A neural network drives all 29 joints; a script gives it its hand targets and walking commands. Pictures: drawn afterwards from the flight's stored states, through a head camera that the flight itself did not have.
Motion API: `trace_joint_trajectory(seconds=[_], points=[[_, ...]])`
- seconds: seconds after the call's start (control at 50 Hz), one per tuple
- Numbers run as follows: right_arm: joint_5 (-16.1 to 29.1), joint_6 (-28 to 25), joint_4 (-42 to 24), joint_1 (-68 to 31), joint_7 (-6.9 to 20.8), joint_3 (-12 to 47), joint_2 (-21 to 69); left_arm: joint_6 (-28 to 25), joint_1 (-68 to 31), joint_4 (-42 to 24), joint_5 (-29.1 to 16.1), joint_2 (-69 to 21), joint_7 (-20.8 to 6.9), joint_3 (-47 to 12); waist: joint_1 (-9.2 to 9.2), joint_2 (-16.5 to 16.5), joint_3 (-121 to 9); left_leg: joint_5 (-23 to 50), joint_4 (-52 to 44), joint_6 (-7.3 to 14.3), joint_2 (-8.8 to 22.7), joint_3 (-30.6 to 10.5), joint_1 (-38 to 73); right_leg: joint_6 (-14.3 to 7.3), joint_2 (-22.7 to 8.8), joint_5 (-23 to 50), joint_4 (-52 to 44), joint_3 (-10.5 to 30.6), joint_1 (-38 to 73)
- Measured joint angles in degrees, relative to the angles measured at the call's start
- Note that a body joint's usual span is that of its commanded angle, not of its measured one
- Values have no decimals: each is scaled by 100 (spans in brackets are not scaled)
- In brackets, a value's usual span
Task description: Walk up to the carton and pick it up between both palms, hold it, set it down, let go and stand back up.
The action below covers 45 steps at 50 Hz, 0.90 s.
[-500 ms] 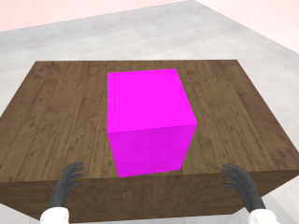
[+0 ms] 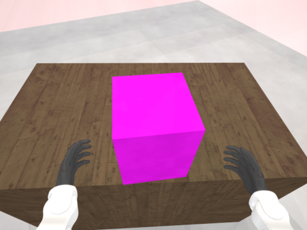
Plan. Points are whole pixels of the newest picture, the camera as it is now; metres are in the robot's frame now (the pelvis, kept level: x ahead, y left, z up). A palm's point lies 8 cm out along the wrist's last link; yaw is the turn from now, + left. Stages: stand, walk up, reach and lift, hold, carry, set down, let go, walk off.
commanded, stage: reach and lift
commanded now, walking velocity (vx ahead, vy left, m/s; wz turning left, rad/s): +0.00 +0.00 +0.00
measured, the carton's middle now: (151, 130) +0.38 +0.01 +0.03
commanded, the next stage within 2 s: none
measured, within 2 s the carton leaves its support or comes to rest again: neither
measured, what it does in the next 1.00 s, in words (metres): stands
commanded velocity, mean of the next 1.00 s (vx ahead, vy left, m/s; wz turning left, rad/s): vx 0.00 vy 0.00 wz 0.00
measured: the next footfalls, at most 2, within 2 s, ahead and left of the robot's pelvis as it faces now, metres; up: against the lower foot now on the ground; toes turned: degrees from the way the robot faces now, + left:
none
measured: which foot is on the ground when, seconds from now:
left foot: down 0.00-1.00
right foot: down 0.00-1.00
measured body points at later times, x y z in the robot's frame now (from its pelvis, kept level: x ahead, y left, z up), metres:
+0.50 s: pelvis -0.02 +0.00 +0.00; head -0.01 +0.01 +0.45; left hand +0.29 +0.19 +0.11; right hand +0.30 -0.20 +0.11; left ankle -0.02 +0.13 -0.75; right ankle +0.01 -0.11 -0.75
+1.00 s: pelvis -0.02 +0.00 +0.00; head -0.01 +0.01 +0.45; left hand +0.36 +0.19 +0.16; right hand +0.38 -0.20 +0.16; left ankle -0.02 +0.13 -0.75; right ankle +0.01 -0.11 -0.75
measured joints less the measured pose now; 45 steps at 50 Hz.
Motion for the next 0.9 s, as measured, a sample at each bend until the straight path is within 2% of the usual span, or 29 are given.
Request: trace_joint_trajectory(seconds=[0.06, 0.18, 0.36, 0.44, 0.58, 0.9], points=[[72, 249, -4, -286, -93, 0, 0, 398, -250, -216, 0, 0, 0, 0, 0, 3, 0, 3, -8, 0, 0, 0, 3, 4, 0, 0, -3, 0, 1], [200, 677, -13, -734, -299, 0, 0, 1084, -688, -255, 0, 0, 0, 0, 0, 19, 6, 5, -13, 0, 0, 0, 4, 11, 0, 0, -5, 0, 1], [412, 1053, -34, -1323, -486, 1, 0, 1641, -1189, -429, 0, 0, 0, 1, -1, 19, 11, 42, -13, 0, 1, 0, 4, 14, 0, 38, -5, 0, 1], [412, 1287, 28, -1804, -502, 1, -12, 1947, -1705, -201, 0, 0, 0, 16, -1, 19, 72, 87, -13, 0, 1, 0, 3, 10, 0, 84, -5, 0, 0], [433, 1626, 621, -2855, -502, -1, -76, 2425, -2576, 254, 1, 0, 0, 165, 0, 20, 216, 160, -13, 0, 1, 1, 4, 1, 0, 157, -5, 0, 0], [603, 1853, 1976, -4444, -501, 0, -336, 2802, -4137, 1323, -3, 0, 38, 400, 0, 20, 213, 147, -13, 0, 1, 1, 5, 7, 0, 150, -5, 0, 0]])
